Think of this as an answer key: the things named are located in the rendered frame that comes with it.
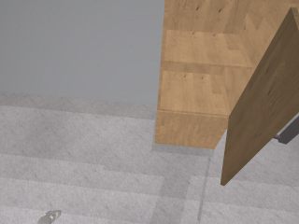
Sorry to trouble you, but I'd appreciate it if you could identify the left robot hand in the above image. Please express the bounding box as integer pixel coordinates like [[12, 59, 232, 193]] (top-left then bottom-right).
[[36, 210, 62, 224]]

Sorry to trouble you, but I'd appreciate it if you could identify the cupboard door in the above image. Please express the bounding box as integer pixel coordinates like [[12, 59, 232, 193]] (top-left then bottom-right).
[[221, 7, 299, 186]]

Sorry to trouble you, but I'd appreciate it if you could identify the handle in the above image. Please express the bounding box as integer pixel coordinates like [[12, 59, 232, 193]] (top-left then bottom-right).
[[273, 116, 299, 145]]

